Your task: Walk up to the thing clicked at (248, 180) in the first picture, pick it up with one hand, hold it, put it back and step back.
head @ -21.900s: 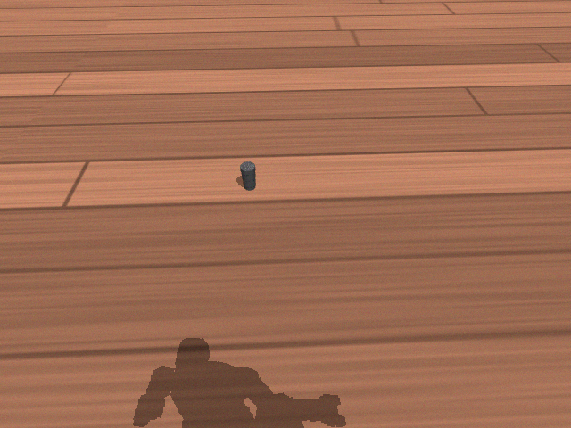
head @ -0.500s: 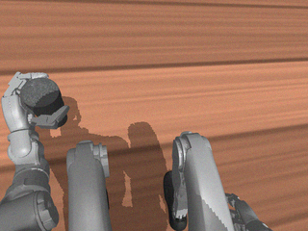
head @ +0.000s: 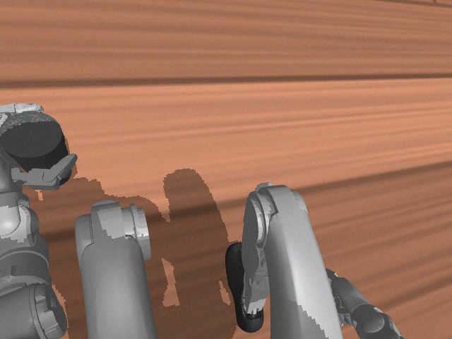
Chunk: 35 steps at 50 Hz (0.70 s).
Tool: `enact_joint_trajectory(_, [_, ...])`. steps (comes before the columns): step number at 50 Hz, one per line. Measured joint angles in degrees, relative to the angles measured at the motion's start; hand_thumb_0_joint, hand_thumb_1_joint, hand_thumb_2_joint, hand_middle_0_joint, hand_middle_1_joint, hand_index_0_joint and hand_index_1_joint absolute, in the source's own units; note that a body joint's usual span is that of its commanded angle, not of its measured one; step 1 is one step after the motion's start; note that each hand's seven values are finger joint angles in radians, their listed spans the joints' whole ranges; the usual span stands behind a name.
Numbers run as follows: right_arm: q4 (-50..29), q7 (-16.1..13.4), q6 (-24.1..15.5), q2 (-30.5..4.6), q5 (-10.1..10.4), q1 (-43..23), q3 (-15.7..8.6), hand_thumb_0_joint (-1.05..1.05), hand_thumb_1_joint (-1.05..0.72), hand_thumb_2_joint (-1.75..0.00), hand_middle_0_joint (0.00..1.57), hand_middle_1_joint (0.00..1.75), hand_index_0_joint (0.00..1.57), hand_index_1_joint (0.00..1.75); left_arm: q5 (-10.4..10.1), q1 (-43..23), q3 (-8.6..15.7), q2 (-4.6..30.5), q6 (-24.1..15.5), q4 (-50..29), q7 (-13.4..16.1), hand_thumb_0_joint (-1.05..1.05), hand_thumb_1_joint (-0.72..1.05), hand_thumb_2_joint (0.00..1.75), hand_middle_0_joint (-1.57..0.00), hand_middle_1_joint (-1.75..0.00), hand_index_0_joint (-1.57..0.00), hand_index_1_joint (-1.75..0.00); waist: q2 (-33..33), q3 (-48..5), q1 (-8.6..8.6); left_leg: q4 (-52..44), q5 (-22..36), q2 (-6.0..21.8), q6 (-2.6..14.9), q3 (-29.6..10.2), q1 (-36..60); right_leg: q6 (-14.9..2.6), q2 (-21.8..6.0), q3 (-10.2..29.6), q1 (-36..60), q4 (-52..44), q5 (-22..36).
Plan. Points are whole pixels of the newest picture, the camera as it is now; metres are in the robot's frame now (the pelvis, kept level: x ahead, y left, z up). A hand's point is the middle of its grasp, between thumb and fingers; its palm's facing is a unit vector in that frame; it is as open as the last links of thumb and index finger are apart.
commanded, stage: lower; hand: left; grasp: from the side
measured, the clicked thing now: (43, 155) +0.42 +0.27 -0.11
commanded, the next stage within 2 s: loosen in 1.28 s
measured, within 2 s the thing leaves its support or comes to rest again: rests again in 1.82 s
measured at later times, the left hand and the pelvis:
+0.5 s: hand (53, 158) +0.43 +0.27 -0.16, palm faces +0.32 -0.95 -0.02, open 10.3 cm; pelvis -0.01 +0.01 -0.02, yaw -3 degrees
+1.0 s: hand (56, 160) +0.43 +0.27 -0.19, palm faces +0.33 -0.94 +0.00, open 10.3 cm; pelvis -0.01 +0.02 -0.02, yaw -6 degrees
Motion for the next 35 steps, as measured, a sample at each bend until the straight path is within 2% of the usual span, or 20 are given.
enact_joint_trajectory(8, [-1.5,0.7,0.4,-0.7,-1.1,-1.9,2.6,0.0,-0.93,-0.91,0.2,0.3,0.21,0.3,0.1,-0.3,0.1,2.2,-2.0,4.1,1.7,0.04,-0.33,1.04,-0.78,-0.98,-0.66,-0.97,-1.0,2.0,-1.08,1.2,0.2,-0.1,-0.04,-1.2,0.2,0.06,0.3,-0.9,0.6,0.4,0.6])
enact_joint_trajectory(12, [-2.4,1.0,0.1,-1.2,-2.0,-3.2,4.6,0.0,-0.93,-0.91,0.2,0.3,0.21,0.3,-0.2,-0.9,0.9,3.7,-3.8,7.0,2.4,0.04,-0.33,1.04,-0.78,-0.98,-0.66,-0.97,-2.1,3.8,-1.93,2.2,0.2,-0.1,-0.12,-2.1,0.4,0.34,0.7,-1.4,0.9,0.8,1.0])
enact_joint_trajectory(22, [-3.9,1.4,-0.2,-2.0,-4.9,-5.7,8.7,0.0,-0.94,-0.91,0.2,0.3,0.21,0.3,1.0,-1.4,3.3,8.2,-8.0,10.7,4.7,0.04,-0.34,1.05,-0.79,-0.97,-0.66,-0.96,-5.2,7.8,-3.6,4.8,-0.4,-0.3,-0.35,-4.4,1.2,0.44,1.5,-3.0,2.2,1.6,1.4])
enact_joint_trajectory(35, [-4.9,1.8,-0.4,-3.0,-6.9,-7.4,12.7,0.0,-0.94,-0.91,0.2,0.3,0.21,0.3,1.0,-1.3,3.0,12.0,-10.9,13.7,7.5,0.03,-0.34,1.05,-0.79,-0.97,-0.67,-0.96,-7.2,11.0,-4.29,6.4,-0.5,-0.5,0.32,-6.5,1.7,1.06,2.2,-4.6,4.1,1.2,1.9])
